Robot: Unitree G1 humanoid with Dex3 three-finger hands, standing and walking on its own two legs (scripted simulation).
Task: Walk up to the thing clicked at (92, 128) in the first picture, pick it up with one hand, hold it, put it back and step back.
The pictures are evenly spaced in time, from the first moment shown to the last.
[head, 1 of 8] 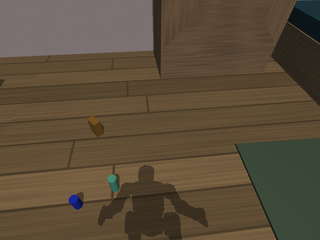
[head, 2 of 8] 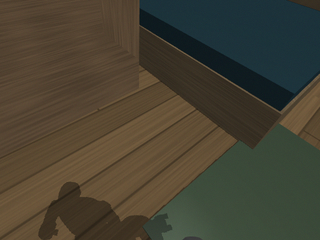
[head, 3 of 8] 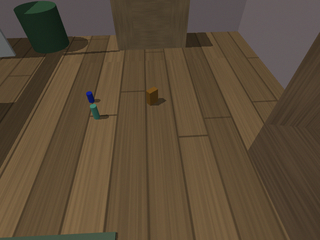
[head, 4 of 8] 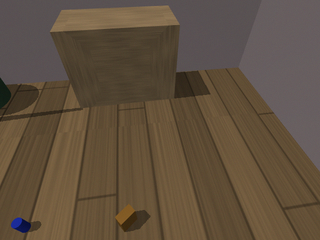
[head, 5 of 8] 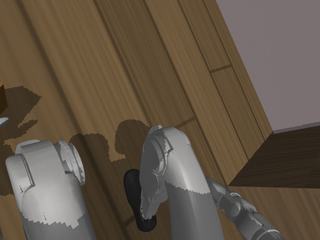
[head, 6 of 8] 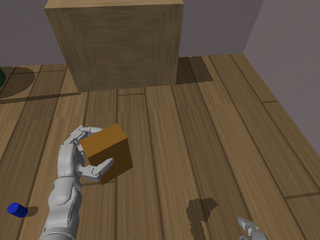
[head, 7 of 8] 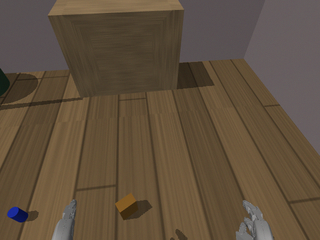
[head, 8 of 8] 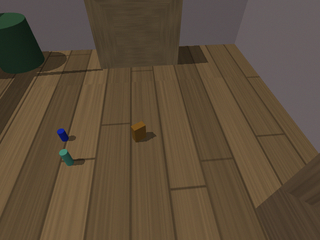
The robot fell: no
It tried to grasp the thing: yes
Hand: left
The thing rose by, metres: 0.68
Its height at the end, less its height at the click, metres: +0.00
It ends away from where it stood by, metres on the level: 0.01
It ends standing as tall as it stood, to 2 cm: yes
